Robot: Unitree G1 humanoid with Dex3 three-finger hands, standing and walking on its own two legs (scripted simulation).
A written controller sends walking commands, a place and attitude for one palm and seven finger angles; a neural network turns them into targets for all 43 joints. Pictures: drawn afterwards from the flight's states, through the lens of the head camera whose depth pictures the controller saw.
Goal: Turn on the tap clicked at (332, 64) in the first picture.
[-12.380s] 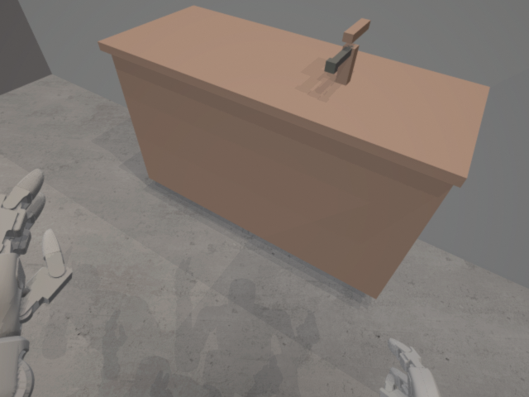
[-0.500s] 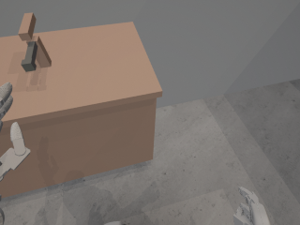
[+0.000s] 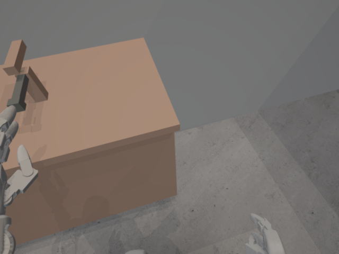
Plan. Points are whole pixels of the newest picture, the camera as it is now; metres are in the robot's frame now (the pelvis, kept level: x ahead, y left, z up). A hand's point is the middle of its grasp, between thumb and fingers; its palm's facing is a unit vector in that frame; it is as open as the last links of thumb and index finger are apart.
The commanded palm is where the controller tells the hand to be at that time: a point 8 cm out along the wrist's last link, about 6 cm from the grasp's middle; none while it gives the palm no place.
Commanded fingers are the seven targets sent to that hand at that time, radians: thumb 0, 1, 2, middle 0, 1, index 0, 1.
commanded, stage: come to a stop and stand still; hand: left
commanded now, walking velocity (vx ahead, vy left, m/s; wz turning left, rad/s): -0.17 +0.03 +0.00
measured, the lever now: (16, 104) +0.43 +0.42 +0.10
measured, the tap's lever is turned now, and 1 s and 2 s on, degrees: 0 0 0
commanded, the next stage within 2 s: look again from close up in 1.42 s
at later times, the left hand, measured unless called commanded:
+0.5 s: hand out of the picture +0.23 +0.28 +0.20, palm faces +0.47 -0.75 -0.46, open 7.4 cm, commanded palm +0.13 +0.27 +0.18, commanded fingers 0.00 0.90 0.90 -0.20 -0.30 -0.20 -0.30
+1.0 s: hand (13, 178) +0.21 +0.26 +0.17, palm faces +0.33 -0.87 -0.37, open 7.4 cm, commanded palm +0.15 +0.30 +0.18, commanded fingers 0.00 0.90 0.90 -0.20 -0.30 -0.20 -0.30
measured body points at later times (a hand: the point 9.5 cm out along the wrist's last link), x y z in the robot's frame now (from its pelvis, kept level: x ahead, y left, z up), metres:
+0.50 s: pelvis -0.03 -0.01 +0.00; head +0.00 +0.00 +0.44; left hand +0.20 +0.32 +0.22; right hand +0.14 -0.20 -0.10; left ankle +0.01 +0.13 -0.74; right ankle -0.02 -0.09 -0.74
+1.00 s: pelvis -0.03 +0.03 +0.00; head -0.01 +0.05 +0.45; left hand +0.19 +0.31 +0.18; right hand +0.13 -0.21 -0.07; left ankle +0.01 +0.13 -0.74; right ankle -0.02 -0.09 -0.74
